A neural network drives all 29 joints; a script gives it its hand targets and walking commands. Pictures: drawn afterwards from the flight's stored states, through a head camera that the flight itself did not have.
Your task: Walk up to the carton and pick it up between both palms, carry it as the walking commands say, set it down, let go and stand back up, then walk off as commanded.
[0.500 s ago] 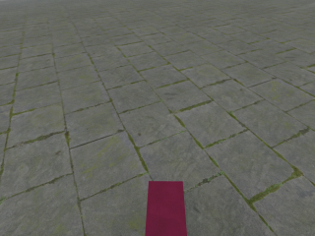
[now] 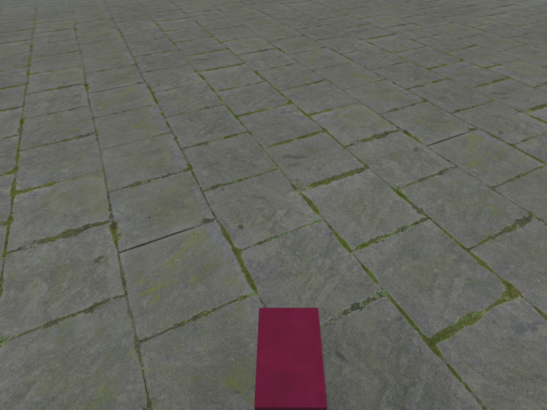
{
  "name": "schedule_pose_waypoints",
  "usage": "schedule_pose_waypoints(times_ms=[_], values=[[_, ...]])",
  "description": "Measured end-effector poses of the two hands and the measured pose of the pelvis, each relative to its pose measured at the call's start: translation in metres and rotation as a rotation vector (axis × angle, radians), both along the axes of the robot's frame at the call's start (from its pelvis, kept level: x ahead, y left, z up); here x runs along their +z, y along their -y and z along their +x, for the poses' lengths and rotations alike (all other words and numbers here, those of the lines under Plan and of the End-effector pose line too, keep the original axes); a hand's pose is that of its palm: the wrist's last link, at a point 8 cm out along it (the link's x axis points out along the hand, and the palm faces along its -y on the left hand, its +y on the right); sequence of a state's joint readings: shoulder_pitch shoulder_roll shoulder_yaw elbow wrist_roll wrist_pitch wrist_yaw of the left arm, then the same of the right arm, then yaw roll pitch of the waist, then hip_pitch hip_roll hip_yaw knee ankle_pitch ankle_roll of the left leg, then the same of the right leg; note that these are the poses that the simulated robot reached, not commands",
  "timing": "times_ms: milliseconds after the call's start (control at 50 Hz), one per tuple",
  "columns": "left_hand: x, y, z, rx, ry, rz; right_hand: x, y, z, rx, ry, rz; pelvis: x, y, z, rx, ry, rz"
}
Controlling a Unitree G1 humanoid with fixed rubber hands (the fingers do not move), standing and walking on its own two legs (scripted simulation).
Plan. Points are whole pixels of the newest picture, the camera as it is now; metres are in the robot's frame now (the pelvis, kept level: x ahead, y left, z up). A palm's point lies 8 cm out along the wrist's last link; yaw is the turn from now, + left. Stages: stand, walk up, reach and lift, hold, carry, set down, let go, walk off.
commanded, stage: walk off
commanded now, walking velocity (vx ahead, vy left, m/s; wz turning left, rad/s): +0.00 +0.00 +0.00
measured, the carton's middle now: (288, 366) +0.45 -0.01 -0.66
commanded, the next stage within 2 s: none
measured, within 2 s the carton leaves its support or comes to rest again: neither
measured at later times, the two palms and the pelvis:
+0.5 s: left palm out of the picture -0.07 +0.28 -0.15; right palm out of the picture -0.05 -0.21 -0.14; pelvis -0.03 +0.05 -0.01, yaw +2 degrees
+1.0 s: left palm out of the picture -0.01 +0.39 -0.12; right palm out of the picture -0.03 -0.07 -0.15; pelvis -0.04 +0.16 +0.00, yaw -1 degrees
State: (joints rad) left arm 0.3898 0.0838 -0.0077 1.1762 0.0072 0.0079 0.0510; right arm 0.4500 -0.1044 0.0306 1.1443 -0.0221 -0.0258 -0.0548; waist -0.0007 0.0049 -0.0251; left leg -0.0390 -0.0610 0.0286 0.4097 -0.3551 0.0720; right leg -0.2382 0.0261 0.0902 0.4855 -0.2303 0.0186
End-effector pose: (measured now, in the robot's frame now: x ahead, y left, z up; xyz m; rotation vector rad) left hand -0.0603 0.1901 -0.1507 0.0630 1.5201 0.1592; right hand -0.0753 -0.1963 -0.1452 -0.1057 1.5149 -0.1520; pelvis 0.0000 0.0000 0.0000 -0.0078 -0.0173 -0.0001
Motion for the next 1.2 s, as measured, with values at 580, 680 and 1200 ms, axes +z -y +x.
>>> schedule_pose_waypoints(times_ms=[580, 680, 1200], values=[[-0.009, -0.125, -0.006, 0.011, 0.059, 0.158, 0.008, -0.004, 0.039, 0.059, 0.144, -0.15, -0.013, -0.074, -0.04, 0.005, -0.014, 0.023], [0.007, -0.163, 0.023, -0.053, 0.104, 0.185, 0.01, -0.044, 0.03, -0.015, 0.18, -0.118, -0.004, -0.097, -0.039, -0.021, -0.021, 0.009], [0.013, -0.3, -0.01, 0.018, 0.103, 0.178, 0.015, -0.176, 0.103, 0.112, 0.276, -0.073, -0.005, -0.238, -0.042, -0.002, -0.019, 0.025]])
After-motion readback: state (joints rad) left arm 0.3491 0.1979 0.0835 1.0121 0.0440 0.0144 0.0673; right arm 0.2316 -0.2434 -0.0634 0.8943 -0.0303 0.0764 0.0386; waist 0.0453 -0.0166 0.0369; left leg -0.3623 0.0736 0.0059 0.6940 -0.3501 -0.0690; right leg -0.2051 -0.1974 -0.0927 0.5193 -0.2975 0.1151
